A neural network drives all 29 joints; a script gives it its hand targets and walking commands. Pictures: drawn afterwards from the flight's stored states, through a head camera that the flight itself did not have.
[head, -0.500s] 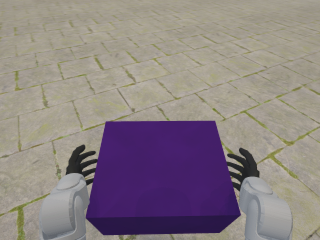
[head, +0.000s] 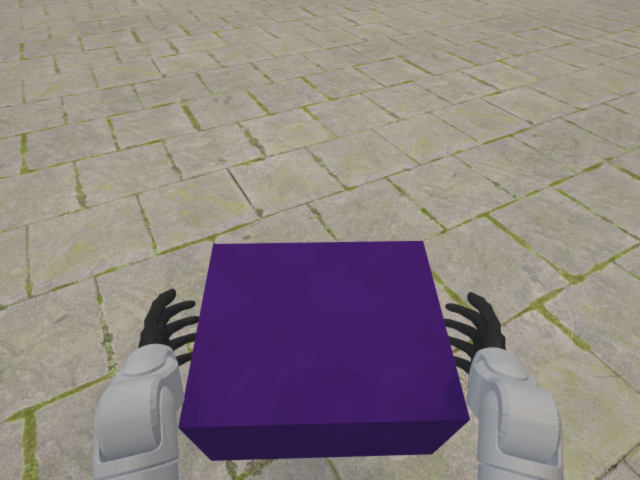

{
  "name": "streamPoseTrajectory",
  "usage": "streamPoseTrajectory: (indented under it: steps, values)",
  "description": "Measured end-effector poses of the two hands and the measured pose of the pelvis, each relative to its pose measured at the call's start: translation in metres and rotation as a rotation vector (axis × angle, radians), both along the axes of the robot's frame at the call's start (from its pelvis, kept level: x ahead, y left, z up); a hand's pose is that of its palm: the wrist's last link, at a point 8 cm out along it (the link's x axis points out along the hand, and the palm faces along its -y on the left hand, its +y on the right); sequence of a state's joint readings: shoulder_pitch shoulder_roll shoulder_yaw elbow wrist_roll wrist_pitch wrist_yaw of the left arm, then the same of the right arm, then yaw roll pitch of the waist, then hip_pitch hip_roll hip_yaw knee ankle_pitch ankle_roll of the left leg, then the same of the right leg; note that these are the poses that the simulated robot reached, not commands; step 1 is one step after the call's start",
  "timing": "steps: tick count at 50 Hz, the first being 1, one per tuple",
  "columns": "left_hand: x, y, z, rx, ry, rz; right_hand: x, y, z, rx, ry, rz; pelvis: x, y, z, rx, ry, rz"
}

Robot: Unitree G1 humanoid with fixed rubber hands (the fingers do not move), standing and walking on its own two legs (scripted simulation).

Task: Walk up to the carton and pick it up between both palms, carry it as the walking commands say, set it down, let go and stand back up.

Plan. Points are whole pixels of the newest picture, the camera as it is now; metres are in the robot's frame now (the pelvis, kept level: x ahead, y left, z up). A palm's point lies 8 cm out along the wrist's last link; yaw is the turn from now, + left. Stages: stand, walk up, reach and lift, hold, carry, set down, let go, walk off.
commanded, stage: carry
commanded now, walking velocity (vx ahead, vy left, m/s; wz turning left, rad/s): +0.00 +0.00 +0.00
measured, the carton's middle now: (320, 347) +0.32 +0.00 +0.00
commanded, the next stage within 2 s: hold in 1.40 s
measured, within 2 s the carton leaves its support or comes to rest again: neither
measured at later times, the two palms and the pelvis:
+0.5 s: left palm (160, 358) +0.26 +0.19 +0.07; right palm (480, 356) +0.27 -0.19 +0.06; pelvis +0.00 +0.00 +0.00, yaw +0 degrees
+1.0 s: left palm (158, 362) +0.26 +0.19 +0.07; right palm (478, 358) +0.26 -0.18 +0.06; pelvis +0.00 +0.00 +0.00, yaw +1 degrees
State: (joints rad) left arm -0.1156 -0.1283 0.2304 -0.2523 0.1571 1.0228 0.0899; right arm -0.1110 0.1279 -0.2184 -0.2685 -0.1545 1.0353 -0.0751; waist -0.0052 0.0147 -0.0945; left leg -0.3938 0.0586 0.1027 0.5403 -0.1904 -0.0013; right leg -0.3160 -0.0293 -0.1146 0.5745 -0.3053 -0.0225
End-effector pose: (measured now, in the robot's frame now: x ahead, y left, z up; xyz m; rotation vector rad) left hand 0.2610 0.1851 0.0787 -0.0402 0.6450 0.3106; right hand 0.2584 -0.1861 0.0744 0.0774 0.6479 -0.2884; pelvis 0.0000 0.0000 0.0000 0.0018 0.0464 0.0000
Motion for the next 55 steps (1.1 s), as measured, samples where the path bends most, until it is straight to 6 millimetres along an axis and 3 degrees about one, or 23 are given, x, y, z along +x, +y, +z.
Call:
streamPoseTrajectory:
  steps: [21,55]
  values:
    - [0.003,0.001,-0.01,0.002,-0.014,0.002,0.008,0.001,-0.009,-0.013,-0.014,0.026,0.001,-0.003,0.0,0.004,-0.003,0.006]
    - [-0.001,0.003,-0.012,-0.009,-0.026,0.013,0.006,0.002,-0.009,-0.011,-0.023,0.031,0.002,-0.003,0.0,0.004,-0.027,0.014]
